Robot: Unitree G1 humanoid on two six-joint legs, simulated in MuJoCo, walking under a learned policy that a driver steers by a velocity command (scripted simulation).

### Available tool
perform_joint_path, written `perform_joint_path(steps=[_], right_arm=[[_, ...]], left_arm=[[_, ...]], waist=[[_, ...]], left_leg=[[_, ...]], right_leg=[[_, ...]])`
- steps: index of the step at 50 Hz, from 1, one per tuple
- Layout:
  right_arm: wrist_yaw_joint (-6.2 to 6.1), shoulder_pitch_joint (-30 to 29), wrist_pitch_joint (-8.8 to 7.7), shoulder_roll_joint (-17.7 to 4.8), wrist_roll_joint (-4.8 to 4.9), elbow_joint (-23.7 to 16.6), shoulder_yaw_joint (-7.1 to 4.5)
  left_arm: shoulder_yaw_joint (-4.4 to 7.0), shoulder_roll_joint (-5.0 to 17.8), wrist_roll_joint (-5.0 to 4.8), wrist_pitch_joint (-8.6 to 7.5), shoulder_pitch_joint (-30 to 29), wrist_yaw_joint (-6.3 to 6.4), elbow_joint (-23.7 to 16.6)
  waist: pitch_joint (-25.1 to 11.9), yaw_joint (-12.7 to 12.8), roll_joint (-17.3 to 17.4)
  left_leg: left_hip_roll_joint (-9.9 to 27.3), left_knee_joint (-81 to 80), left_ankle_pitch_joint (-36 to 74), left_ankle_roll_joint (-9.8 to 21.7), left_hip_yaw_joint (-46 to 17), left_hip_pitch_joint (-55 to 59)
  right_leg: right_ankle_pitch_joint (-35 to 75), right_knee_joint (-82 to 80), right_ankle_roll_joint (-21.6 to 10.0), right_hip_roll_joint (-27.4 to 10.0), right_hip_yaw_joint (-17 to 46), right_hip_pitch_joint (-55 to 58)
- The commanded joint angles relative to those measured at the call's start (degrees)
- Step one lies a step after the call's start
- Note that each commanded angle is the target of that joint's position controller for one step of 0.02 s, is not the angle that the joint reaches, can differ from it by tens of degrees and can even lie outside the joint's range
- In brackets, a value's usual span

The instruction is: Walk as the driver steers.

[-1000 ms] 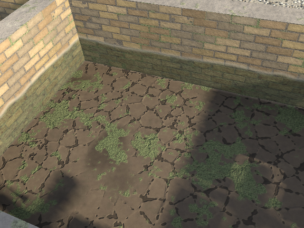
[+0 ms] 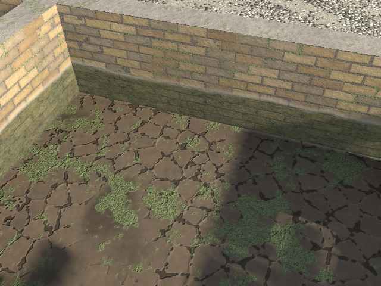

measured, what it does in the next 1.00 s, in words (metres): stands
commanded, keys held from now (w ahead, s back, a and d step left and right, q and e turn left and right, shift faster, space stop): w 1.00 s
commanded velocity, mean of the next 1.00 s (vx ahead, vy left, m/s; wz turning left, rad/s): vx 0.50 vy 0.00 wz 0.00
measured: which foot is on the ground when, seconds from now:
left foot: down 0.00-1.00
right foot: down 0.00-1.00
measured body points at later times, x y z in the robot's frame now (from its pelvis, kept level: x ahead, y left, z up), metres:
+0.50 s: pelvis +0.00 +0.00 +0.00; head -0.01 +0.00 +0.45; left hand +0.19 +0.21 -0.08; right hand +0.20 -0.21 -0.08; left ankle +0.00 +0.08 -0.72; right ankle -0.03 -0.11 -0.72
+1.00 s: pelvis +0.00 +0.01 +0.00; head -0.01 +0.01 +0.45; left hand +0.20 +0.20 -0.08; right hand +0.20 -0.20 -0.07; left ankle +0.00 +0.08 -0.72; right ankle -0.03 -0.11 -0.72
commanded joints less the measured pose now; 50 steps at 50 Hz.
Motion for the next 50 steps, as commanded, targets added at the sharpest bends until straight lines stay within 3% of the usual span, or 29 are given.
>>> perform_joint_path(steps=[1,3,9,10,12,14,16,19,20,22,23,25,26,28,30,31,33,34,36,37,39,40,42,43,44,45,47,49,50], right_arm=[[0.6,-7.9,-1.11,-4.7,-0.27,-6.4,-1.3],[0.13,-3.1,-1.46,-4.3,-0.49,-4.9,-1.15],[-0.14,-5.9,-1.06,-4.8,0.09,-6.1,-1.1],[0.74,-7.8,-1.25,-4.1,-0.19,-7.0,-0.97],[0.17,-2.9,-1.76,-3.8,-0.5,-5.3,-0.95],[0.71,-7.9,-1.64,-3.9,-0.48,-6.9,-0.98],[0.17,-3.2,-1.74,-3.7,-0.4,-5.4,-0.88],[-0.16,-6.1,-1.34,-4.4,0.17,-6.4,-0.97],[0.76,-8.1,-1.36,-3.9,-0.01,-7.3,-0.81],[1.06,-5.4,-1.86,-3.6,-1.04,-6.4,-0.89],[0.17,-2.7,-2.0,-3.7,-0.39,-5.4,-0.84],[-0.16,-5.9,-1.62,-4.3,0.16,-6.4,-0.92],[0.75,-8.2,-1.57,-3.8,-0.02,-7.4,-0.75],[0.25,-3.0,-1.79,-3.7,-0.33,-5.7,-0.73],[-0.11,-5.6,-1.63,-4.2,0.13,-6.5,-0.85],[0.77,-8.0,-1.68,-3.7,-0.06,-7.6,-0.7],[1.09,-5.2,-1.99,-3.4,-1.02,-6.8,-0.75],[0.44,-1.9,-2.22,-3.0,-0.92,-5.5,-0.45],[0.02,-5.8,-1.84,-4.1,0.19,-6.6,-0.78],[1.21,-8.6,-1.86,-2.0,-0.25,-8.5,-0.07],[1.68,-5.3,-2.22,-2.1,-1.23,-7.5,-0.25],[0.83,-1.2,-2.54,-3.5,-0.99,-5.5,-0.46],[0.48,-4.9,-2.17,-4.0,-0.41,-6.8,-0.45],[1.65,-8.4,-2.16,-1.5,-0.57,-8.7,0.37],[2.03,-6.3,-2.36,-1.2,-1.35,-8.2,0.36],[1.29,-2.9,-2.47,-1.6,-0.76,-6.9,0.3],[1.65,-7.4,-2.66,-1.7,-1.08,-8.6,0.26],[0.84,-1.2,-2.69,-3.7,-0.75,-6.1,-0.36],[0.86,-4.4,-2.4,-2.0,-0.4,-7.4,0.24]], left_arm=[[1.19,5.1,-0.2,-0.61,-5.9,0.07,-6.2],[1.45,4.6,-0.13,-0.77,-3.0,0.29,-4.9],[0.92,3.5,0.06,-1.26,-3.9,0.03,-5.2],[1.09,4.7,-0.06,-0.79,-6.0,-0.01,-6.5],[1.4,4.4,0.01,-1.04,-2.6,0.29,-5.0],[1.1,4.5,-0.13,-0.49,-6.2,0.18,-6.8],[1.38,4.0,-0.01,-0.72,-3.2,0.31,-5.4],[0.88,3.0,0.12,-1.04,-4.2,0.11,-5.6],[1.07,4.3,-0.01,-0.56,-6.7,0.02,-7.0],[1.55,5.1,0.2,-0.33,-5.1,0.07,-6.6],[1.34,3.7,0.09,-0.89,-2.7,0.3,-5.4],[0.86,2.7,0.08,-1.03,-4.4,0.21,-5.8],[1.03,4.0,-0.04,-0.5,-7.1,0.08,-7.1],[1.27,3.6,0.12,-0.78,-3.3,0.19,-5.5],[0.81,2.6,0.15,-1.09,-4.3,0.12,-5.8],[1.02,4.0,0.03,-0.64,-7.0,0.05,-7.1],[1.49,4.8,0.18,-0.33,-5.7,0.09,-6.8],[1.23,3.3,0.38,-0.46,-3.0,0.27,-5.4],[0.84,2.5,0.09,-0.72,-4.8,0.18,-5.9],[0.84,3.6,0.29,-0.01,-8.2,0.12,-7.5],[1.31,4.2,0.53,0.26,-6.8,0.08,-7.1],[1.22,3.1,0.43,0.02,-3.5,0.13,-5.6],[0.72,2.3,0.41,0.04,-5.4,-0.04,-6.0],[0.68,3.1,0.63,0.78,-8.4,-0.06,-7.5],[1.12,3.8,0.83,1.04,-7.4,-0.07,-7.1],[1.07,3.0,0.93,0.56,-4.4,0.06,-5.7],[0.5,2.5,0.48,0.61,-8.2,0.16,-7.5],[1.22,3.3,0.3,0.07,-4.3,0.15,-5.5],[0.62,2.1,0.73,0.25,-5.7,0.1,-6.0]], waist=[[-0.8,-0.5,-0.9],[-7.2,-0.2,-1.7],[-2.3,0.2,1.0],[-0.5,-0.6,-0.6],[-7.8,-0.2,-1.5],[-1.3,-0.6,-0.6],[-7.6,-0.2,-0.8],[-2.8,0.3,1.7],[-0.4,-0.4,0.2],[-5.0,-0.9,-1.0],[-8.8,0.0,-0.6],[-3.4,0.4,1.2],[-0.6,-0.4,0.0],[-7.4,0.0,-0.3],[-3.4,0.4,1.5],[-0.6,-0.4,0.0],[-4.7,-0.9,-1.2],[-8.7,-0.1,-0.8],[-3.0,0.5,1.3],[-1.0,-1.0,-0.2],[-5.6,-1.4,-0.6],[-9.4,0.0,0.1],[-2.6,0.4,1.8],[-0.3,-0.7,0.3],[-3.4,-1.2,-0.3],[-8.0,-0.1,-0.1],[-1.3,-0.9,0.7],[-7.9,-0.1,-0.5],[-4.0,0.2,0.5]], left_leg=[[4.6,-5.4,18.8,0.1,-3.6,-4.0],[3.9,-7.0,11.1,0.0,-4.3,-0.6],[5.4,-10.0,7.2,0.7,-7.1,-3.2],[4.9,-6.1,17.9,0.3,-3.9,-4.1],[4.0,-7.1,10.3,0.1,-4.3,-0.4],[4.5,-5.3,18.7,0.0,-3.0,-3.1],[4.4,-7.3,11.2,0.1,-4.4,-0.2],[5.8,-10.0,7.7,0.8,-7.0,-2.5],[5.5,-6.6,18.4,0.4,-4.2,-4.1],[4.6,-4.6,20.7,0.1,-2.6,-2.3],[4.5,-7.3,10.6,0.2,-4.5,-0.1],[5.5,-9.6,7.7,0.6,-6.5,-2.4],[5.5,-6.3,18.3,0.4,-3.9,-3.9],[4.9,-7.9,9.9,0.4,-5.0,-1.1],[5.7,-9.8,6.9,0.7,-6.7,-2.8],[5.5,-6.4,17.9,0.4,-4.0,-4.1],[4.8,-4.6,20.2,0.1,-2.5,-2.6],[4.5,-7.7,9.7,0.2,-4.1,-0.4],[5.6,-9.6,7.3,0.6,-6.2,-2.6],[5.4,-5.8,20.0,0.6,-3.5,-2.3],[5.1,-4.4,22.8,0.7,-2.8,-0.2],[5.1,-7.7,10.7,0.8,-4.7,0.2],[6.0,-10.4,6.6,1.1,-6.7,-3.4],[5.6,-6.7,18.7,0.9,-3.8,-3.4],[5.1,-5.8,20.4,0.7,-3.0,-1.8],[5.2,-8.1,11.2,0.9,-5.0,0.1],[5.2,-6.6,20.4,0.7,-3.9,-2.3],[5.5,-8.5,9.4,0.9,-5.2,-0.7],[5.6,-9.4,8.9,0.9,-5.8,-1.8]], right_leg=[[21.9,-4.5,-2.0,-3.5,4.8,1.5],[13.7,-4.4,-2.1,-3.0,3.9,4.4],[9.2,-4.2,-1.5,-1.5,2.8,2.0],[20.4,-4.4,-1.6,-3.0,4.6,1.2],[13.2,-4.4,-2.0,-2.9,4.1,4.9],[21.2,-4.8,-1.9,-3.6,5.2,1.2],[12.1,-4.0,-1.8,-2.4,3.6,4.2],[8.1,-3.9,-1.4,-1.2,2.6,1.8],[18.7,-3.9,-1.2,-2.5,4.0,0.6],[23.3,-3.5,-1.8,-3.8,5.4,3.3],[11.8,-3.6,-1.6,-2.4,3.6,5.1],[8.2,-3.9,-1.4,-1.4,2.9,2.0],[18.5,-3.9,-1.3,-2.6,4.2,0.5],[10.5,-3.3,-1.5,-2.0,3.4,4.3],[7.9,-3.7,-1.4,-1.4,2.9,2.1],[18.6,-3.8,-1.3,-2.6,4.3,0.6],[22.6,-3.3,-1.7,-3.7,5.5,2.8],[10.9,-3.7,-1.8,-2.5,3.8,5.1],[7.6,-3.8,-1.4,-1.3,3.0,1.7],[19.5,-3.7,-0.7,-2.8,4.1,-0.8],[22.1,-3.0,-0.6,-3.3,4.6,1.1],[8.9,-3.0,-1.1,-1.7,3.0,4.7],[5.8,-3.4,-1.2,-0.8,2.5,1.7],[17.4,-3.7,-0.5,-2.4,3.6,-0.7],[19.3,-3.5,-0.6,-3.0,4.5,0.5],[9.1,-3.6,-0.4,-1.8,3.0,3.3],[17.0,-4.1,-0.3,-2.8,4.1,-0.6],[7.1,-3.3,-1.0,-1.3,3.0,4.1],[7.3,-4.1,-0.5,-1.3,2.7,1.6]])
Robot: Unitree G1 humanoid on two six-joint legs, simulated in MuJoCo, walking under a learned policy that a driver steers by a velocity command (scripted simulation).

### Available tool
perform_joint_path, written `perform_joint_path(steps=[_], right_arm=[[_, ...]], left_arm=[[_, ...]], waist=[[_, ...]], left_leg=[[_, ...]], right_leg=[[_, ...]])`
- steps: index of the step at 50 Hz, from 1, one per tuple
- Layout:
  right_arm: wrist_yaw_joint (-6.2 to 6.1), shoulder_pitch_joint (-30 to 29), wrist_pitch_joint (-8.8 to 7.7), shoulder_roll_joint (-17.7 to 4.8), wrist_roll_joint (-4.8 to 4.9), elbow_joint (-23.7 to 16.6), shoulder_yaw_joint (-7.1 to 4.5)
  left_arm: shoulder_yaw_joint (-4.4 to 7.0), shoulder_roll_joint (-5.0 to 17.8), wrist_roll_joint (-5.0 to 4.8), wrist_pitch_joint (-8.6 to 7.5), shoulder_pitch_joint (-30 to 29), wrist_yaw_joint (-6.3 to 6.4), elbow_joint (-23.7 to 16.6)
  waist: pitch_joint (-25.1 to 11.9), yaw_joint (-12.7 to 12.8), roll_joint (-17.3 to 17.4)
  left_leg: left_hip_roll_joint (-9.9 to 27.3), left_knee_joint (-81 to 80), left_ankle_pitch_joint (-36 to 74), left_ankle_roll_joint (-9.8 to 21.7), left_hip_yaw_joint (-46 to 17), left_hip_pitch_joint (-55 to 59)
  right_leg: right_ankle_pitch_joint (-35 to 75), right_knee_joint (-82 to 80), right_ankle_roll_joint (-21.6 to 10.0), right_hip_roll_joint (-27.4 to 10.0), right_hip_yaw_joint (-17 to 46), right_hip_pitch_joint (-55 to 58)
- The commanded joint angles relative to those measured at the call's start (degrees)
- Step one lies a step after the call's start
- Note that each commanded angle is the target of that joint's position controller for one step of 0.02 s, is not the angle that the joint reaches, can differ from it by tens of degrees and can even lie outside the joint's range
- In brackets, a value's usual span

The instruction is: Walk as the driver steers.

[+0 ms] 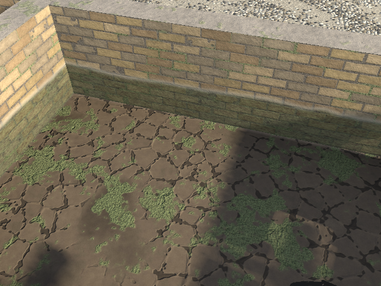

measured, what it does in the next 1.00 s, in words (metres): stands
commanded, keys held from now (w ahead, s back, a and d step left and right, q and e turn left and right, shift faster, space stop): w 1.00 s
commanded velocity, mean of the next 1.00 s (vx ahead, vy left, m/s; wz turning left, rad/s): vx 0.50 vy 0.00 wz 0.00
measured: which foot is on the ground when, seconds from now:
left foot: down 0.00-1.00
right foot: down 0.00-1.00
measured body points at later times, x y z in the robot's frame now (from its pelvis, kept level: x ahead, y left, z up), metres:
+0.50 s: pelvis +0.00 +0.00 +0.00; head -0.01 +0.00 +0.45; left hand +0.20 +0.19 -0.08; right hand +0.20 -0.20 -0.07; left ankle +0.00 +0.08 -0.72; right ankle -0.03 -0.12 -0.72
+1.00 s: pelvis +0.00 +0.00 +0.00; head -0.01 +0.00 +0.45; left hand +0.20 +0.19 -0.08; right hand +0.20 -0.20 -0.07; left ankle +0.00 +0.08 -0.72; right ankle -0.03 -0.12 -0.72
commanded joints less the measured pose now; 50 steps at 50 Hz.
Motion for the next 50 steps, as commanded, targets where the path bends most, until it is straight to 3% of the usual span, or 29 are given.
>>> perform_joint_path(steps=[1,3,5,7,9,11,12,14,16,17,18,19,21,23,25,27,29,30,32,33,35,36,38,40,42,44,46,48,50], right_arm=[[0.24,-8.2,-1.08,-3.2,-0.26,-6.8,-0.9],[-0.55,-1.9,-1.22,-5.4,0.0,-4.1,-1.63],[0.07,-8.4,-1.21,-2.9,-0.2,-7.0,-0.89],[-0.91,-2.3,-1.26,-4.7,0.12,-4.4,-1.59],[-0.26,-8.5,-1.16,-3.2,0.27,-7.1,-1.25],[-0.12,-5.9,-1.18,-3.1,-0.16,-6.2,-1.44],[-1.03,-1.8,-1.26,-4.5,0.0,-4.2,-1.67],[-0.71,-8.0,-0.96,-4.8,0.53,-6.4,-1.89],[-1.06,-2.5,-1.04,-4.1,-0.1,-4.4,-1.56],[0.03,-7.7,-1.12,-2.6,-0.57,-6.7,-1.03],[-1.18,-3.2,-1.14,-4.5,0.42,-4.7,-1.86],[-0.64,-7.3,-1.06,-4.7,0.41,-6.1,-1.93],[-1.16,-2.4,-1.15,-4.0,-0.17,-4.3,-1.6],[-0.36,-8.7,-1.03,-2.7,0.29,-7.1,-1.25],[-1.19,-2.4,-1.1,-4.8,0.48,-4.4,-1.94],[-0.35,-8.3,-1.13,-3.0,0.2,-7.0,-1.33],[-0.2,-5.8,-1.16,-2.9,-0.16,-6.2,-1.47],[-1.09,-1.7,-1.25,-4.4,-0.03,-4.2,-1.69],[-1.35,-5.1,-0.87,-4.8,0.34,-5.3,-1.7],[-0.42,-8.7,-0.96,-2.9,0.52,-7.3,-1.19],[-0.01,-5.5,-1.33,-2.8,-0.6,-6.3,-1.36],[-1.03,-1.2,-1.45,-4.2,-0.14,-4.2,-1.65],[-0.45,-8.3,-1.2,-2.9,0.31,-7.2,-1.26],[-1.05,-1.8,-1.25,-4.1,-0.05,-4.5,-1.57],[-0.37,-8.2,-1.26,-2.6,0.23,-7.2,-1.18],[-1.05,-1.6,-1.35,-4.1,-0.05,-4.4,-1.55],[-0.41,-8.1,-1.31,-2.7,0.26,-7.2,-1.18],[-0.74,-2.4,-1.38,-2.4,-0.28,-5.3,-0.95],[-0.32,-7.6,-1.33,-3.0,0.22,-7.1,-1.26]], left_arm=[[0.65,3.2,-0.07,-0.73,-6.9,0.2,-6.4],[1.42,4.1,-0.21,-1.3,-2.4,0.24,-4.3],[0.65,3.2,0.0,-0.94,-6.7,0.31,-6.3],[1.19,3.4,-0.27,-1.84,-2.1,0.5,-4.3],[0.71,3.3,-0.35,-1.54,-6.9,0.43,-6.3],[1.15,3.8,-0.17,-1.73,-5.6,0.55,-6.0],[1.09,3.0,-0.33,-2.08,-2.1,0.62,-4.4],[0.86,3.5,-0.68,-1.98,-6.5,0.45,-6.3],[1.09,3.0,-0.29,-2.07,-2.2,0.57,-4.4],[0.65,3.1,-0.02,-1.12,-6.2,0.49,-6.3],[1.08,3.1,-0.52,-2.24,-2.4,0.57,-4.5],[0.9,3.7,-0.6,-2.09,-6.0,0.49,-6.3],[1.02,2.9,-0.32,-2.23,-2.1,0.57,-4.4],[0.55,3.0,-0.34,-1.63,-6.7,0.51,-6.5],[1.12,3.2,-0.55,-2.41,-2.0,0.59,-4.6],[0.54,3.0,-0.29,-1.7,-6.6,0.48,-6.5],[1.0,3.6,-0.08,-1.8,-5.2,0.57,-6.1],[0.96,2.8,-0.25,-2.14,-1.6,0.61,-4.5],[0.61,2.3,-0.3,-2.15,-3.2,0.43,-4.9],[0.55,3.1,-0.35,-1.68,-6.9,0.47,-6.5],[1.01,3.8,-0.05,-1.61,-5.2,0.48,-6.1],[1.0,2.9,-0.24,-2.16,-1.3,0.6,-4.5],[0.52,2.9,-0.4,-1.74,-6.8,0.53,-6.6],[0.98,2.9,-0.25,-2.01,-1.8,0.56,-4.5],[0.48,2.9,-0.29,-1.62,-6.5,0.45,-6.5],[0.99,2.9,-0.25,-2.06,-1.6,0.56,-4.5],[0.49,2.9,-0.29,-1.67,-6.6,0.48,-6.5],[0.88,2.7,0.16,-1.75,-2.5,0.63,-4.7],[0.5,2.9,-0.3,-1.56,-6.6,0.52,-6.5]], waist=[[-0.6,-0.5,0.6],[-7.5,0.5,-0.1],[-0.7,-0.3,0.2],[-7.3,0.7,0.2],[-1.2,-0.4,-0.5],[-5.0,-0.8,-1.0],[-8.4,0.5,0.0],[-0.5,0.0,-0.3],[-7.2,0.5,0.1],[-1.3,-0.7,0.1],[-7.3,0.7,0.2],[-1.3,-0.3,-0.4],[-7.6,0.3,-0.2],[-0.9,-0.6,0.1],[-7.7,0.5,0.3],[-1.2,-0.4,-0.2],[-4.9,-0.9,-0.7],[-8.2,0.5,0.3],[-2.1,0.8,1.2],[-0.2,-0.5,-0.3],[-5.0,-1.0,-0.7],[-8.9,0.5,-0.1],[-0.8,-0.5,-0.4],[-7.3,0.5,0.1],[-1.1,-0.4,-0.1],[-7.5,0.5,0.1],[-1.0,-0.4,-0.2],[-8.2,0.1,-0.2],[-1.3,-0.5,0.0]], left_leg=[[5.2,-6.9,19.9,0.2,-5.2,-2.3],[5.6,-8.7,9.3,0.5,-6.6,-0.3],[5.4,-6.9,19.9,0.2,-5.2,-2.4],[5.3,-9.0,10.2,0.1,-6.7,-0.4],[5.5,-6.1,20.4,0.1,-5.2,-1.8],[5.3,-5.5,22.3,-0.2,-4.6,0.0],[5.1,-8.6,10.0,-0.2,-6.2,0.1],[5.5,-6.8,18.3,-0.4,-5.2,-3.4],[5.1,-8.8,9.3,-0.2,-6.2,-0.5],[4.9,-6.2,19.8,-0.1,-4.4,-1.8],[5.3,-8.6,9.2,-0.1,-6.6,0.0],[5.3,-6.2,18.9,-0.3,-4.9,-2.9],[5.0,-8.5,9.2,-0.3,-6.0,-0.4],[5.3,-6.0,19.7,-0.1,-4.8,-1.9],[5.5,-8.3,9.9,-0.1,-6.6,-0.1],[5.5,-5.7,20.2,0.0,-5.0,-1.8],[5.5,-5.1,22.1,-0.2,-4.5,-0.2],[5.3,-8.4,9.5,-0.2,-6.3,-0.2],[5.8,-10.4,6.1,0.0,-7.6,-3.2],[5.7,-6.2,19.2,-0.1,-5.2,-2.7],[5.3,-4.7,22.1,0.0,-4.4,-0.3],[5.2,-8.1,9.4,-0.1,-6.0,0.2],[5.6,-5.8,19.8,-0.1,-5.0,-2.1],[5.4,-8.4,9.1,-0.1,-6.3,-0.7],[5.6,-5.6,19.8,0.0,-4.9,-2.2],[5.4,-8.4,9.0,0.0,-6.2,-0.7],[5.6,-5.5,19.8,0.0,-4.9,-2.2],[5.4,-7.6,11.6,0.1,-6.0,0.7],[5.6,-5.4,20.2,0.0,-5.0,-1.8]], right_leg=[[16.9,-4.3,-0.9,-2.6,3.0,0.0],[6.7,-3.5,-1.5,-1.2,2.0,4.8],[17.3,-4.2,-1.0,-2.7,3.0,0.2],[6.9,-3.9,-1.5,-1.4,2.1,4.8],[18.5,-4.2,-1.0,-2.8,3.3,0.0],[20.3,-3.8,-1.0,-3.2,3.7,1.8],[7.5,-4.1,-1.5,-1.7,2.3,5.3],[16.8,-4.4,-1.6,-2.5,3.5,0.9],[7.6,-4.2,-1.7,-1.7,2.5,4.7],[19.2,-4.5,-1.3,-3.3,3.6,0.3],[7.4,-4.3,-1.6,-1.7,2.7,4.2],[17.6,-4.3,-1.6,-2.7,3.6,1.2],[8.0,-4.2,-2.0,-2.0,2.7,5.0],[18.9,-4.3,-1.2,-3.1,3.6,-0.4],[7.6,-3.7,-1.4,-1.5,2.4,4.3],[18.5,-4.2,-1.1,-2.8,3.5,-0.5],[19.9,-3.7,-1.1,-3.1,3.8,1.2],[7.0,-3.9,-1.6,-1.6,2.3,4.8],[5.5,-4.3,-1.8,-1.1,2.1,2.1],[18.1,-4.0,-1.1,-2.7,3.4,-0.7],[21.0,-3.6,-1.1,-3.4,4.2,1.1],[7.4,-4.0,-1.7,-1.8,2.6,5.0],[18.1,-4.2,-1.2,-2.8,3.6,-0.8],[6.9,-3.9,-1.6,-1.5,2.5,4.1],[18.3,-4.0,-1.1,-2.8,3.7,-0.7],[6.8,-3.8,-1.7,-1.5,2.5,4.2],[18.4,-4.0,-1.2,-2.8,3.7,-0.8],[8.8,-3.8,-1.1,-1.8,2.5,3.4],[17.6,-4.2,-0.9,-2.7,3.7,-1.0]])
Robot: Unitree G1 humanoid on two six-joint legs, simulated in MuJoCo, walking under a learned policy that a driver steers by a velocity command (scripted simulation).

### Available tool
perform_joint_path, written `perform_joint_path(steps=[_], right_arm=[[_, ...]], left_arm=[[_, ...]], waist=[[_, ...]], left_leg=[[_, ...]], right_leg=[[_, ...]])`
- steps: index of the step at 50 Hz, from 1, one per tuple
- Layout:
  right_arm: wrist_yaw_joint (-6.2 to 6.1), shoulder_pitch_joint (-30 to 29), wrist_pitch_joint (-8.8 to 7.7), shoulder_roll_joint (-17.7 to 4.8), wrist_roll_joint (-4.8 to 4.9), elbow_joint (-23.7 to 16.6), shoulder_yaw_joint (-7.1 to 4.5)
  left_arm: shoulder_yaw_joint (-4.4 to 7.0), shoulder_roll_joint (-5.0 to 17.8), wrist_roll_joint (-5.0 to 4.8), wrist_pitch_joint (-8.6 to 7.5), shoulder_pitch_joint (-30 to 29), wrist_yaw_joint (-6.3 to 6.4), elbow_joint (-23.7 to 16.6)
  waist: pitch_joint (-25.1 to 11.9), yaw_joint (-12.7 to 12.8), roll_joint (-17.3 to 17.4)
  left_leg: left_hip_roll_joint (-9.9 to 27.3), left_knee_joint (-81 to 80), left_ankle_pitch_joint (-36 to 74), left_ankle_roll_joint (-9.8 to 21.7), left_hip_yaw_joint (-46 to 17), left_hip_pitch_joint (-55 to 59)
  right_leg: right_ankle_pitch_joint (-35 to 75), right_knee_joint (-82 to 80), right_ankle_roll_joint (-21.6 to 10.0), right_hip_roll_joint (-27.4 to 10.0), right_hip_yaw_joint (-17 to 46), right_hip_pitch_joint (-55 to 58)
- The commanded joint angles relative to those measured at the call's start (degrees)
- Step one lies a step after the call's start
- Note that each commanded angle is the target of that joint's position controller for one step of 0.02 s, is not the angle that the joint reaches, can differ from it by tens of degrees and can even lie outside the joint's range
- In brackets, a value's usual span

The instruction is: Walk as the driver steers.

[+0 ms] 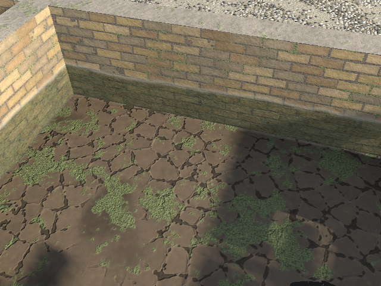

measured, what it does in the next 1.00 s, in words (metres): stands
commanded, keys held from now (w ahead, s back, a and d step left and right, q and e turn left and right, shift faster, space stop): w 1.00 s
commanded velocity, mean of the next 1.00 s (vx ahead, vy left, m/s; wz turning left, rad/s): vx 0.50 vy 0.00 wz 0.00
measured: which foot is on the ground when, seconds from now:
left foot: down 0.00-1.00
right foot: down 0.00-1.00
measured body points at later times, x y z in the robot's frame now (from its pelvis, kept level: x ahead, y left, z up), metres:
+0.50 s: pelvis +0.00 +0.00 +0.00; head -0.01 +0.00 +0.45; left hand +0.20 +0.19 -0.08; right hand +0.20 -0.19 -0.07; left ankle +0.00 +0.08 -0.72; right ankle -0.03 -0.12 -0.72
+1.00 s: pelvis +0.00 +0.00 +0.00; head -0.01 +0.00 +0.45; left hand +0.20 +0.19 -0.08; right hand +0.20 -0.19 -0.07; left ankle +0.00 +0.08 -0.72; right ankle -0.03 -0.12 -0.72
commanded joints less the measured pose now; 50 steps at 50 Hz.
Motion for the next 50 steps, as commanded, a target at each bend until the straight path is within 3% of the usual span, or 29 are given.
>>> perform_joint_path(steps=[1,2,4,6,7,8,9,10,12,14,16,18,20,22,24,26,28,29,31,32,34,36,38,40,42,44,45,48,50], right_arm=[[0.35,-6.3,-1.16,-3.4,-0.33,-6.2,-1.12],[-0.43,-1.5,-1.25,-4.9,-0.36,-3.9,-1.31],[0.12,-8.2,-1.09,-3.1,0.26,-6.8,-0.88],[-0.45,-1.5,-1.3,-4.7,-0.34,-4.0,-1.22],[-0.64,-3.8,-1.13,-4.9,-0.04,-4.6,-1.25],[0.36,-8.2,-1.22,-2.6,-0.22,-6.8,-0.58],[0.42,-6.6,-1.3,-2.6,-0.3,-6.4,-0.85],[-0.39,-1.6,-1.37,-4.5,-0.27,-4.1,-1.16],[0.39,-8.1,-1.27,-2.6,-0.26,-6.8,-0.58],[-0.21,-2.7,-1.28,-2.7,-0.19,-4.9,-0.64],[0.14,-7.8,-1.19,-3.3,0.25,-6.7,-0.97],[-0.31,-2.4,-1.23,-3.0,-0.28,-4.8,-0.72],[0.38,-7.6,-1.23,-2.8,-0.3,-6.7,-0.65],[-0.26,-2.5,-1.26,-2.9,-0.23,-4.9,-0.66],[0.38,-7.6,-1.28,-2.8,-0.27,-6.7,-0.61],[-0.12,-2.6,-1.38,-2.7,-0.21,-4.9,-0.6],[-0.5,-5.0,-1.11,-3.0,0.19,-5.6,-0.62],[0.08,-7.9,-1.2,-3.2,0.42,-6.9,-0.84],[0.58,-5.0,-1.49,-2.6,-1.1,-5.9,-0.69],[-0.26,-2.1,-1.55,-2.6,-0.33,-4.7,-0.62],[0.36,-7.7,-1.4,-2.5,-0.21,-6.7,-0.58],[-0.12,-2.7,-1.4,-2.5,-0.17,-4.9,-0.58],[0.41,-7.6,-1.38,-2.5,-0.26,-6.7,-0.55],[-0.15,-2.6,-1.47,-2.6,-0.17,-4.8,-0.59],[0.38,-7.5,-1.43,-2.6,-0.23,-6.7,-0.57],[0.78,-5.3,-1.67,-2.4,-0.9,-5.9,-0.66],[-0.15,-2.3,-1.63,-2.5,-0.15,-4.6,-0.6],[0.34,-7.8,-1.3,-2.6,-0.02,-6.8,-0.54],[0.8,-5.2,-1.64,-2.4,-0.96,-5.9,-0.63]], left_arm=[[1.19,4.3,-0.09,-0.92,-6.6,0.04,-6.2],[1.25,3.7,-0.22,-1.14,-2.8,0.06,-4.6],[0.73,3.5,-0.16,-0.9,-7.0,0.04,-6.4],[1.26,3.7,-0.19,-1.17,-2.7,0.06,-4.5],[0.87,3.0,-0.22,-1.14,-3.6,-0.07,-4.9],[0.66,3.4,0.16,-0.5,-7.0,-0.03,-6.4],[1.15,4.1,0.0,-0.76,-6.5,-0.02,-6.1],[1.27,3.7,-0.14,-1.09,-2.7,0.06,-4.5],[0.69,3.4,0.15,-0.52,-7.0,-0.02,-6.4],[1.14,3.3,0.24,-1.02,-3.2,0.18,-4.6],[0.76,3.5,-0.21,-0.94,-7.3,0.08,-6.5],[1.08,3.2,0.15,-1.1,-3.3,0.18,-4.7],[0.66,3.3,0.13,-0.45,-7.1,0.04,-6.4],[1.09,3.3,0.18,-0.97,-3.3,0.15,-4.7],[0.67,3.3,0.13,-0.46,-7.1,0.03,-6.4],[1.09,3.2,0.19,-0.76,-3.5,0.12,-4.8],[0.64,2.5,0.18,-0.98,-4.4,0.09,-4.9],[0.76,3.5,-0.32,-0.97,-7.5,0.04,-6.5],[1.08,3.9,0.26,-0.63,-6.1,0.02,-6.0],[1.04,3.0,0.16,-1.06,-3.0,0.21,-4.6],[0.68,3.2,0.03,-0.48,-7.5,0.08,-6.5],[1.08,3.1,0.15,-0.72,-3.7,0.13,-4.8],[0.67,3.2,0.08,-0.41,-7.3,0.01,-6.5],[1.09,3.1,0.14,-0.8,-3.6,0.14,-4.8],[0.68,3.2,0.07,-0.47,-7.3,0.04,-6.5],[1.14,3.8,0.22,-0.23,-6.6,0.0,-6.3],[1.06,2.9,0.12,-0.79,-3.5,0.19,-4.8],[0.69,3.2,-0.04,-0.48,-7.7,0.02,-6.5],[1.07,3.8,0.25,-0.21,-6.5,-0.03,-6.3]], waist=[[-3.9,-0.9,-0.9],[-7.2,0.6,0.0],[-0.8,-0.3,0.1],[-7.2,0.6,0.1],[-2.9,1.0,1.0],[-0.3,-0.3,-0.1],[-3.6,-0.6,-0.8],[-7.2,0.6,-0.2],[-0.5,-0.4,-0.3],[-7.9,0.2,-0.5],[-1.0,-0.4,-0.2],[-7.8,0.2,-0.3],[-0.6,-0.4,0.2],[-7.6,0.3,-0.2],[-0.6,-0.4,0.2],[-7.2,0.4,-0.2],[-2.9,0.7,0.8],[-0.2,-0.3,-0.1],[-4.3,-0.9,-0.5],[-8.6,0.5,-0.2],[-0.6,-0.4,0.0],[-7.3,0.5,-0.2],[-0.7,-0.4,0.2],[-7.4,0.5,-0.2],[-0.7,-0.4,0.1],[-4.1,-0.7,-0.6],[-8.4,0.5,-0.1],[0.0,-0.4,0.0],[-3.9,-0.7,-0.5]], left_leg=[[5.4,-5.1,22.0,0.3,-4.9,0.1],[5.2,-8.4,9.7,0.3,-6.4,-0.3],[5.5,-5.9,19.9,0.2,-5.3,-1.6],[5.2,-8.4,9.3,0.3,-6.4,-0.5],[5.3,-9.6,7.0,0.3,-7.0,-2.8],[5.2,-6.3,18.9,0.2,-4.9,-2.3],[5.4,-5.2,21.2,0.2,-4.8,-0.3],[5.1,-8.3,9.2,0.3,-6.2,-0.5],[5.1,-6.1,19.0,0.2,-4.8,-2.1],[5.2,-7.8,11.4,0.2,-6.2,1.1],[5.5,-5.6,20.1,0.2,-5.1,-1.4],[5.4,-7.9,11.5,0.3,-6.3,1.1],[5.3,-6.2,19.1,0.2,-4.9,-1.7],[5.4,-8.0,11.2,0.3,-6.3,0.9],[5.3,-6.4,18.9,0.3,-5.0,-1.8],[5.4,-8.2,10.9,0.3,-6.3,0.7],[5.6,-9.6,8.2,0.4,-7.2,-1.2],[5.7,-6.2,19.3,0.2,-5.3,-1.8],[5.3,-5.5,21.1,0.3,-4.4,-0.1],[5.4,-7.9,11.0,0.2,-6.1,1.6],[5.4,-6.3,19.2,0.2,-4.8,-1.5],[5.5,-8.2,11.0,0.2,-6.2,0.9],[5.4,-6.5,19.0,0.2,-4.9,-1.6],[5.5,-8.3,10.8,0.3,-6.2,1.0],[5.5,-6.5,19.0,0.3,-4.9,-1.5],[5.4,-5.6,21.3,0.2,-4.3,0.1],[5.6,-8.2,11.2,0.2,-6.1,1.5],[5.7,-6.8,18.6,0.3,-5.0,-1.9],[5.4,-5.7,21.0,0.2,-4.3,0.0]], right_leg=[[19.4,-4.0,-1.1,-3.1,4.1,0.7],[6.9,-3.9,-1.6,-1.4,2.5,4.4],[17.6,-4.4,-0.9,-2.7,3.7,-0.7],[6.8,-3.8,-1.6,-1.4,2.5,4.5],[6.0,-4.1,-1.6,-1.1,2.2,2.7],[17.9,-4.5,-1.2,-2.9,3.7,-0.4],[19.6,-4.0,-1.1,-3.2,4.3,0.5],[7.2,-3.8,-1.6,-1.6,2.6,4.5],[18.2,-4.6,-1.3,-3.0,3.8,-0.3],[8.8,-4.2,-1.0,-1.9,2.7,3.7],[17.8,-4.5,-0.9,-2.7,3.8,-0.7],[8.3,-4.2,-1.0,-1.7,2.6,3.6],[17.2,-4.7,-1.0,-2.7,3.8,-0.6],[8.1,-4.2,-1.0,-1.7,2.6,3.6],[16.9,-4.8,-1.0,-2.7,3.8,-0.6],[7.7,-4.4,-0.9,-1.6,2.7,3.4],[6.4,-5.0,-0.9,-1.3,2.6,1.5],[17.1,-4.6,-0.9,-2.5,3.8,-0.9],[19.7,-4.2,-1.2,-3.3,4.3,1.2],[8.5,-4.5,-1.0,-1.8,2.9,4.1],[17.0,-4.9,-1.0,-2.7,3.8,-0.5],[7.8,-4.5,-0.9,-1.6,2.8,3.5],[16.9,-4.9,-0.9,-2.7,3.9,-0.4],[7.7,-4.5,-0.9,-1.5,2.8,3.6],[17.0,-5.0,-1.0,-2.7,3.9,-0.4],[19.0,-4.4,-1.1,-3.0,4.3,1.1],[7.9,-4.6,-0.8,-1.6,2.8,4.1],[16.6,-4.9,-0.9,-2.4,3.8,-0.7],[19.2,-4.4,-1.1,-3.1,4.4,1.0]])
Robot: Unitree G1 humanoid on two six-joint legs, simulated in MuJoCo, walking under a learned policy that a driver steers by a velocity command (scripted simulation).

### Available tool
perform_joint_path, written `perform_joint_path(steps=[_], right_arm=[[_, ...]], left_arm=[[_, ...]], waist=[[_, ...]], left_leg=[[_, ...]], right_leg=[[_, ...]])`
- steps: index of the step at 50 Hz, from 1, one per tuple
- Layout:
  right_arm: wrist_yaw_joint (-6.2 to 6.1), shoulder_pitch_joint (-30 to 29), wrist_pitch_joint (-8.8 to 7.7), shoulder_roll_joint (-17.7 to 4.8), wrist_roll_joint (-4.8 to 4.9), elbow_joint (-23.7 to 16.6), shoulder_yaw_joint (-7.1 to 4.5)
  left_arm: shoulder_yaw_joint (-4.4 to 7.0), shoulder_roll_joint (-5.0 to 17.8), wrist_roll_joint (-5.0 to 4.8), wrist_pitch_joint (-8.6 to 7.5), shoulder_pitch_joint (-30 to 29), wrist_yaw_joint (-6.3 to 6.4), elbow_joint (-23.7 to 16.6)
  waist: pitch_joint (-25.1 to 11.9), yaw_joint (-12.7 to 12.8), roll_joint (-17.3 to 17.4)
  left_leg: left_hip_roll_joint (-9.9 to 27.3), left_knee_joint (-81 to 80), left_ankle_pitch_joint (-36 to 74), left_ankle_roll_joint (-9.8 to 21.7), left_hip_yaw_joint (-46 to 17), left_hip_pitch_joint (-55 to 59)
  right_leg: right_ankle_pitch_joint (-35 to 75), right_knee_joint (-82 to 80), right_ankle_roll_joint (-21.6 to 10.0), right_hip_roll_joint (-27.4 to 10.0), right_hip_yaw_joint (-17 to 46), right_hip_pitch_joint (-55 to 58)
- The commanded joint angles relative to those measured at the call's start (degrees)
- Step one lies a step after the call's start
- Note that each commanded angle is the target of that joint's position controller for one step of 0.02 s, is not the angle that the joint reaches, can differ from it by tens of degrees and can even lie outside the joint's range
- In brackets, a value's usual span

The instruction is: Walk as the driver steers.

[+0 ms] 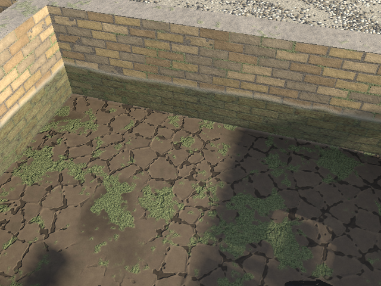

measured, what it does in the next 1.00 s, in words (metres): stands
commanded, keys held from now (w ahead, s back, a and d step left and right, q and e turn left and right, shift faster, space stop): w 0.06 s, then no key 0.62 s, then w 0.32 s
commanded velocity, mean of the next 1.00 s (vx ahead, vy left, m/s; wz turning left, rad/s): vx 0.22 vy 0.00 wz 0.00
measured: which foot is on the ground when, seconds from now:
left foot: down 0.00-1.00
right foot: down 0.00-1.00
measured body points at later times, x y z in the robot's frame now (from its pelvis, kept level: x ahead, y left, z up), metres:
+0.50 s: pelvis +0.01 +0.00 +0.02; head +0.01 +0.00 +0.47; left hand +0.18 +0.20 -0.08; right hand +0.16 -0.21 -0.08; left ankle +0.00 +0.08 -0.72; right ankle -0.03 -0.12 -0.72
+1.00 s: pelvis +0.00 +0.00 +0.02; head -0.01 +0.00 +0.47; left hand +0.19 +0.19 -0.07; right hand +0.18 -0.21 -0.08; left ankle +0.00 +0.08 -0.72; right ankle -0.03 -0.12 -0.72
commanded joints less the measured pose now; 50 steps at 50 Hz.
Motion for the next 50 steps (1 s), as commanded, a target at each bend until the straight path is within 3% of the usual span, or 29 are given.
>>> perform_joint_path(steps=[1,2,3,4,5,6,7,8,11,15,16,20,31,32,34,35,37,41,43,44,50], right_arm=[[-0.57,-2.1,-1.3,-3.2,0.19,-4.4,-0.95],[-0.85,-4.3,-1.1,-3.4,0.6,-4.9,-0.96],[-0.08,-7.6,-1.13,-3.2,0.25,-6.4,-0.94],[0.21,-5.6,-1.23,-3.0,-0.33,-5.8,-0.92],[0.35,-4.5,-1.29,-3.0,-0.45,-5.2,-0.88],[-0.52,-0.7,-1.16,-3.0,0.39,-3.5,-0.68],[0.09,-5.8,-1.24,-2.9,0.16,-5.2,-0.61],[0.29,-4.5,-1.31,-2.4,-0.3,-4.7,-0.51],[0.51,-3.8,-1.49,-2.0,-0.25,-3.4,-0.09],[0.61,-1.6,-1.73,-4.0,0.1,-0.8,-0.96],[0.28,-1.3,-1.73,-4.8,0.72,-0.3,-1.44],[0.04,-0.4,-1.57,-4.9,1.09,1.1,-1.97],[-0.09,0.6,-0.67,-6.4,1.07,2.5,-3.28],[0.41,6.9,-0.13,-7.8,-0.71,3.8,-2.06],[0.77,5.3,-0.05,-8.6,-0.3,3.5,-2.16],[0.37,-0.7,-0.48,-6.4,1.05,2.4,-2.95],[0.31,-1.3,-0.43,-4.9,0.82,1.8,-2.17],[-0.14,-0.7,-0.56,-5.8,0.93,2.0,-2.46],[-0.16,-1.3,-0.57,-5.5,0.86,1.3,-2.4],[0.17,-1.7,-0.65,-4.8,0.26,1.0,-2.06],[0.33,-3.2,-0.99,-4.7,0.06,-0.7,-1.87]], left_arm=[[1.15,3.3,0.02,-1.36,-2.7,0.26,-4.3],[0.79,2.7,-0.02,-1.52,-3.7,0.23,-4.6],[0.8,3.5,-0.12,-1.03,-6.9,0.16,-6.2],[1.09,3.9,0.11,-0.82,-6.0,0.08,-5.8],[1.05,3.8,0.21,-0.67,-5.3,0.03,-5.7],[0.89,2.8,0.02,-1.11,-1.4,0.15,-3.6],[0.52,2.9,0.08,-0.76,-5.6,-0.02,-5.7],[0.59,2.9,0.29,-0.65,-5.3,-0.05,-5.3],[0.15,2.2,0.39,-0.56,-4.8,-0.15,-4.4],[0.91,3.9,0.19,-0.71,-2.6,-0.2,-2.2],[1.22,4.4,-0.29,-1.22,-2.1,-0.26,-1.8],[1.53,4.1,-0.68,-1.65,-1.3,-0.32,-0.8],[2.1,5.5,-0.65,-1.1,-0.1,-0.25,-0.8],[0.92,6.5,1.09,-1.11,3.7,0.35,-0.8],[0.79,7.1,1.09,-1.2,4.6,0.48,-0.6],[1.29,5.3,-0.8,-1.19,1.6,-0.13,0.0],[0.94,4.8,-1.16,-1.26,-1.6,-0.07,-1.2],[0.85,4.8,-0.65,-1.2,-1.0,0.39,-1.5],[0.8,4.8,-0.71,-1.11,-1.3,0.43,-2.1],[0.66,4.7,-0.37,-0.58,-1.3,0.48,-2.4],[0.66,4.9,-0.29,-0.18,-2.7,0.49,-4.4]], waist=[[-8.6,0.5,-0.2],[-4.5,0.7,0.5],[-0.7,-0.3,-0.1],[-3.5,-0.6,-0.7],[-4.1,-0.6,-0.5],[-8.0,0.6,0.0],[-0.4,-0.2,0.1],[-3.0,-0.5,-0.2],[-2.7,-0.2,-0.2],[-2.7,0.0,-0.2],[-3.2,0.1,-0.3],[-4.5,0.0,0.1],[-4.2,-0.2,-0.2],[-4.2,0.7,-2.4],[-2.1,1.2,0.0],[-3.9,0.5,2.8],[-3.7,-0.6,-0.1],[-3.4,-0.6,-1.2],[-3.1,-0.6,-0.7],[-2.7,-0.6,-0.4],[-2.1,-0.4,-0.9]], left_leg=[[5.1,-7.8,10.8,0.4,-6.4,1.8],[5.2,-8.8,9.2,0.4,-7.0,0.1],[5.2,-6.2,19.0,0.4,-5.2,-1.2],[5.3,-5.9,19.8,0.5,-5.2,0.3],[5.4,-6.1,19.7,0.5,-5.3,0.6],[5.9,-9.7,8.3,0.5,-7.4,1.8],[5.6,-8.1,17.3,0.6,-6.3,-0.6],[6.2,-9.1,17.7,0.6,-6.7,1.5],[7.3,-13.5,18.6,0.1,-8.2,3.0],[8.0,-17.9,21.7,0.3,-9.3,6.7],[8.2,-18.0,22.8,0.4,-9.4,7.4],[8.5,-19.6,23.6,0.8,-9.2,9.5],[8.7,-19.5,25.4,1.4,-8.6,10.7],[9.7,-22.0,28.5,4.5,-12.0,11.2],[9.7,-22.3,30.0,5.0,-11.3,11.8],[8.8,-20.9,22.8,1.7,-8.0,12.0],[8.0,-22.0,18.9,0.2,-8.4,10.3],[6.8,-18.9,15.8,0.9,-7.2,8.9],[6.2,-17.0,14.5,1.2,-6.6,7.4],[5.7,-16.5,13.9,1.2,-6.2,6.7],[5.3,-12.2,16.7,0.9,-5.4,4.3]], right_leg=[[7.8,-4.3,-0.8,-1.9,2.7,4.2],[6.7,-4.7,-0.8,-1.5,2.3,2.3],[16.5,-4.7,-0.9,-2.8,3.6,-0.4],[17.2,-4.6,-1.1,-3.2,4.3,0.6],[17.0,-4.7,-1.1,-3.2,4.4,0.8],[4.8,-6.1,-0.9,-2.1,3.3,4.1],[14.2,-6.6,-0.9,-3.0,4.4,-0.6],[13.8,-7.4,-1.0,-3.5,5.0,0.2],[14.0,-12.2,-0.3,-4.3,6.0,1.6],[17.2,-16.7,-0.5,-5.2,6.7,4.8],[18.1,-17.2,-0.4,-5.2,6.9,5.5],[19.3,-18.7,-0.6,-5.7,6.6,6.9],[20.7,-19.1,-0.9,-5.9,6.0,5.6],[19.7,-19.5,-4.1,-5.4,7.1,7.3],[19.9,-20.0,-4.7,-5.9,7.4,5.8],[17.3,-20.8,-1.6,-6.7,6.6,5.2],[17.1,-20.9,-0.4,-5.9,6.4,5.5],[14.3,-18.1,-1.1,-4.3,5.1,5.0],[13.1,-16.3,-1.5,-3.8,4.7,4.3],[12.7,-15.7,-1.8,-3.8,4.5,4.0],[15.5,-11.9,-2.0,-3.5,4.7,2.7]])
Keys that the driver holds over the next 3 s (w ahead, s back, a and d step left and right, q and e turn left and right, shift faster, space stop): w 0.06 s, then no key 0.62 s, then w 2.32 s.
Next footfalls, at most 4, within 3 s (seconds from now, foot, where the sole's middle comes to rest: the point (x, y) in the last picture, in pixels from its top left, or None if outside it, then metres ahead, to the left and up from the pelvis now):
none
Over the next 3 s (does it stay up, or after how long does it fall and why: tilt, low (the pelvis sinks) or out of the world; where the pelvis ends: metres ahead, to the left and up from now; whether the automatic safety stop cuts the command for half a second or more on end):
stays up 0.00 0.00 0.00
